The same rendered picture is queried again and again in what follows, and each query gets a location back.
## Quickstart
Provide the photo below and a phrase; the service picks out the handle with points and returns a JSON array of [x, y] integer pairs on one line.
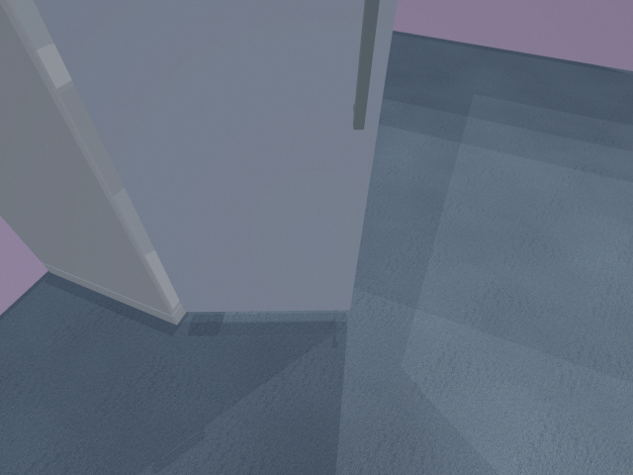
[[369, 25]]

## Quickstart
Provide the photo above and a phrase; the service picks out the fridge door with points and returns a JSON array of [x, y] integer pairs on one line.
[[230, 124]]

